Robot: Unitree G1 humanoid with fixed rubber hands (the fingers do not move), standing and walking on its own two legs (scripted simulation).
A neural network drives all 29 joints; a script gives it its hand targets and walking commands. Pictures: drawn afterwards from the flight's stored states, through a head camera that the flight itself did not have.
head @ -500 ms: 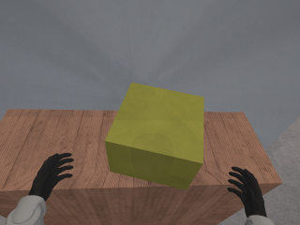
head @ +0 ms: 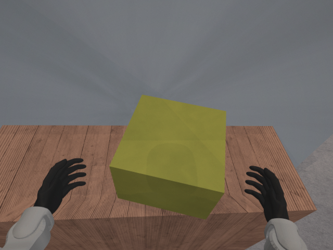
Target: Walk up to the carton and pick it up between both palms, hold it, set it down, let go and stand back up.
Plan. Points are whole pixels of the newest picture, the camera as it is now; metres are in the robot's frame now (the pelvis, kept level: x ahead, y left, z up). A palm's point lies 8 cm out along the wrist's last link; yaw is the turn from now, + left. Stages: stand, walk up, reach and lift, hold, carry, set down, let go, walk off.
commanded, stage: reach and lift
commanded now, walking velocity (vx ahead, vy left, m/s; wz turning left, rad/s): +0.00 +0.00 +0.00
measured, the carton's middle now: (172, 154) +0.38 -0.02 -0.02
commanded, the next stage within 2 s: none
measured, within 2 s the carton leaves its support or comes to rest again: neither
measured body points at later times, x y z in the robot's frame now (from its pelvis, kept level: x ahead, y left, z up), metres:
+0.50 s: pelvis -0.01 +0.00 +0.00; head +0.00 +0.02 +0.45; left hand +0.31 +0.22 +0.10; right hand +0.28 -0.22 +0.09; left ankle +0.01 +0.10 -0.74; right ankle -0.02 -0.15 -0.74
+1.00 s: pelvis -0.01 +0.00 +0.00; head +0.01 +0.02 +0.45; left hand +0.39 +0.20 +0.13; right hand +0.33 -0.23 +0.11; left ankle +0.01 +0.10 -0.74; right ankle -0.02 -0.15 -0.74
